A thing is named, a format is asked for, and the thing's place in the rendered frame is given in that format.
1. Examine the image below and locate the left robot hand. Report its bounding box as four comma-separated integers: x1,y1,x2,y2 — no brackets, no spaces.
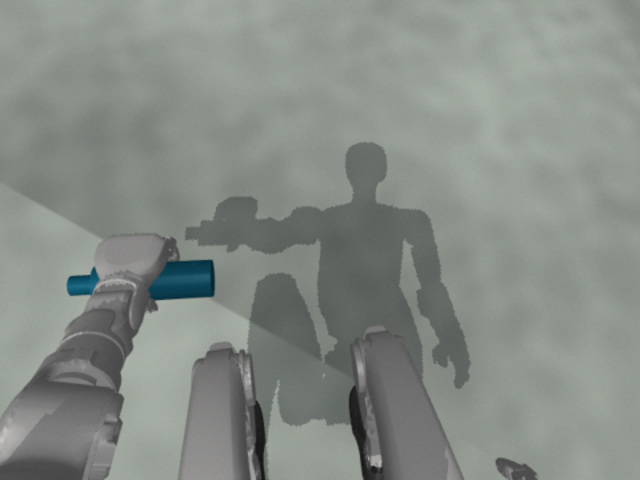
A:
94,234,180,314

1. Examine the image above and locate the bottle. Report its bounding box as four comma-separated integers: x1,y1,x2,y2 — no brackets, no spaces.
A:
67,260,215,300

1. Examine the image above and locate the right robot hand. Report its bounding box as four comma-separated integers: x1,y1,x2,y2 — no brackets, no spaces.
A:
496,458,539,480

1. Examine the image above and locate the right robot foot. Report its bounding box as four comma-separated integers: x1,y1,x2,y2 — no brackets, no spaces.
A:
349,386,384,480

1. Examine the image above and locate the left robot arm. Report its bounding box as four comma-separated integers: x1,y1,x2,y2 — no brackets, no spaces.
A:
0,275,149,480

